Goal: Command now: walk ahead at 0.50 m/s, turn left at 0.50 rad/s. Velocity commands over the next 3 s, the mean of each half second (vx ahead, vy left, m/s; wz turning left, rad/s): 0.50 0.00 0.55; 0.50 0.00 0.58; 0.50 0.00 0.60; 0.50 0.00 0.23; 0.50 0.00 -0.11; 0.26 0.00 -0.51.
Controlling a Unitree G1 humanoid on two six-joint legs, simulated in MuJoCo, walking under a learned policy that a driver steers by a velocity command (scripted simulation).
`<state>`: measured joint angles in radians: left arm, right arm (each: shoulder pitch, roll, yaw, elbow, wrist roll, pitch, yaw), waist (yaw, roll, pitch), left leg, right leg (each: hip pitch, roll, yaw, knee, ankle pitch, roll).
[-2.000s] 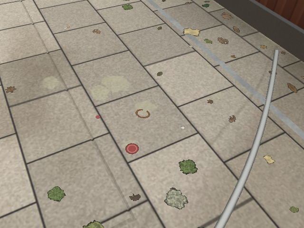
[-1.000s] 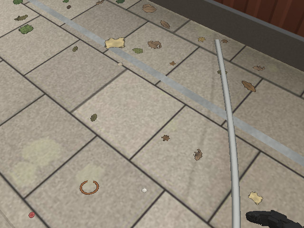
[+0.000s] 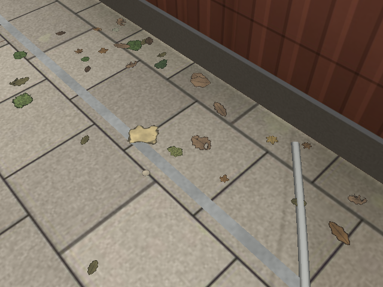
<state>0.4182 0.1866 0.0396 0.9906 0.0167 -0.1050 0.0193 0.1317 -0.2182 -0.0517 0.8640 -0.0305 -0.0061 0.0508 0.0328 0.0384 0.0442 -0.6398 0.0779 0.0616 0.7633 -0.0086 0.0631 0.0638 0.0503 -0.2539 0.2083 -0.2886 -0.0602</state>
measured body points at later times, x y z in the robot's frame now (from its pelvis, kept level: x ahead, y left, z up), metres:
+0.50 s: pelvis +0.26 +0.05 +0.00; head +0.29 +0.07 +0.45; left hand +0.37 +0.33 -0.11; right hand +0.33 -0.23 -0.12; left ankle +0.18 +0.07 -0.74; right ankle +0.46 -0.09 -0.67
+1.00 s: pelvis +0.53 +0.10 +0.01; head +0.55 +0.10 +0.46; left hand +0.39 +0.34 -0.11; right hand +0.80 -0.03 -0.11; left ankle +0.53 +0.26 -0.66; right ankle +0.55 -0.01 -0.74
